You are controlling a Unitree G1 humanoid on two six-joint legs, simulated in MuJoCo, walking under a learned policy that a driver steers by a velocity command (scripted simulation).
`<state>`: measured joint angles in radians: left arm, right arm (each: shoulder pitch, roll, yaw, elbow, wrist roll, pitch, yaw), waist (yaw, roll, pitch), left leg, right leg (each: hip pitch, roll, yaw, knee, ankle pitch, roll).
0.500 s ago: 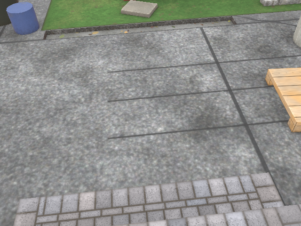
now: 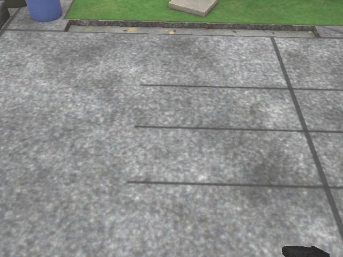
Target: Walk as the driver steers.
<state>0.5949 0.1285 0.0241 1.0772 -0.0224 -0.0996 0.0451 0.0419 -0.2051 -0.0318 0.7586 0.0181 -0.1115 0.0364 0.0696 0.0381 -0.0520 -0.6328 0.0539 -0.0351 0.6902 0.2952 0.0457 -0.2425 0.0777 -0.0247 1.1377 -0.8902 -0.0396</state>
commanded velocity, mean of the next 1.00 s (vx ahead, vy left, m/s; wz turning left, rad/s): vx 0.74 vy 0.00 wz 0.38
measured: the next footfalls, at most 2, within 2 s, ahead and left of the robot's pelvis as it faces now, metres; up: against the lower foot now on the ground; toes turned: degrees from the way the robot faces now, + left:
left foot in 0.04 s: +0.16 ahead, +0.11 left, -0.15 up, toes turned +1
right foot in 0.38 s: +0.47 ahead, -0.11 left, -0.30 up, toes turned -1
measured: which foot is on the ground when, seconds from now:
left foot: up 0.00-0.02, down 0.04-0.38, up 0.40-0.74, down 0.76-1.00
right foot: down 0.00-0.04, up 0.06-0.36, down 0.38-0.74, up 0.76-1.00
